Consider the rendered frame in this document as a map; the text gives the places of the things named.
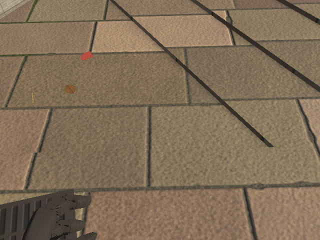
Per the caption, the robot left hand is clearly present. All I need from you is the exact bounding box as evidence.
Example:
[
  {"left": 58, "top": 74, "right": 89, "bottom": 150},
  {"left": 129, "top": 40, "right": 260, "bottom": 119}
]
[{"left": 21, "top": 193, "right": 97, "bottom": 240}]

